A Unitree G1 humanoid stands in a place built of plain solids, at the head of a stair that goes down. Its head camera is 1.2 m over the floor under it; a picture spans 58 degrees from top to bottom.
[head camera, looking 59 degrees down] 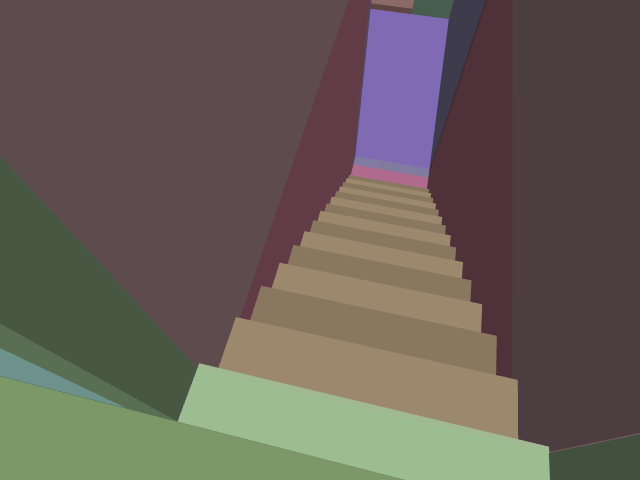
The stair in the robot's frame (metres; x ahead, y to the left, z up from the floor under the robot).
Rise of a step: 0.20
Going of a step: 0.21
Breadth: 0.93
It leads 13 degrees to the right of straight ahead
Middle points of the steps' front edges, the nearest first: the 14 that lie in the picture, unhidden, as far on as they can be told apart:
0.22 -0.12 0.00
0.43 -0.17 -0.19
0.64 -0.22 -0.39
0.85 -0.27 -0.59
1.06 -0.31 -0.78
1.27 -0.36 -0.98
1.48 -0.41 -1.17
1.69 -0.46 -1.37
1.90 -0.51 -1.57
2.11 -0.55 -1.76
2.32 -0.60 -1.96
2.53 -0.65 -2.15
2.73 -0.70 -2.35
2.94 -0.75 -2.55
